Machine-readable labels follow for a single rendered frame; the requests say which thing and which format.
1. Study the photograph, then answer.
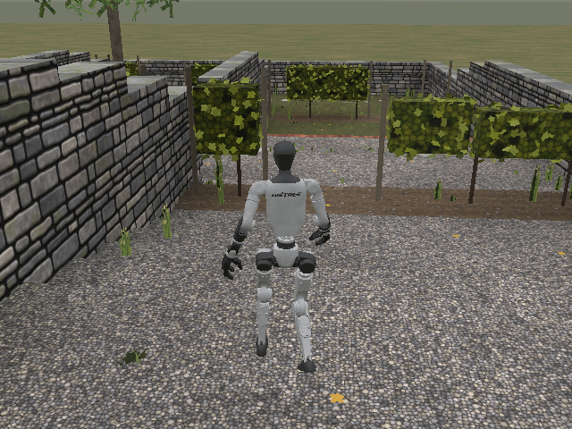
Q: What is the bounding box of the left robot upper arm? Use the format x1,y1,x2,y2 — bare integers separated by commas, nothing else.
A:
240,181,267,231

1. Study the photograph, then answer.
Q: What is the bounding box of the humanoid robot torso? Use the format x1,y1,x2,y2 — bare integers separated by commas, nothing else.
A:
265,175,307,268

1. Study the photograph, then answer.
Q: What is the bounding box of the robot right forearm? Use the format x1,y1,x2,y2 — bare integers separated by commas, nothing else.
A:
318,213,331,236

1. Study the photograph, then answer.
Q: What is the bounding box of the right robot upper arm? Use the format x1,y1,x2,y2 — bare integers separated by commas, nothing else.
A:
303,179,329,226

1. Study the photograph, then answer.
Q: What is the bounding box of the robot left forearm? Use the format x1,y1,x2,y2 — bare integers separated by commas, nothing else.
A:
225,216,248,258

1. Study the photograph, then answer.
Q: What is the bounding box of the robot left hand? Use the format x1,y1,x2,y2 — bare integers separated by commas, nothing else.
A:
222,254,242,280

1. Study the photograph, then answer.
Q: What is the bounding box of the left robot foot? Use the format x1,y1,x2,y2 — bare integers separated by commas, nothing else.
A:
256,336,268,357

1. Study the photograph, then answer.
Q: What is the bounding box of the robot right hand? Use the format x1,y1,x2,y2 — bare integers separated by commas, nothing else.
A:
309,230,330,246

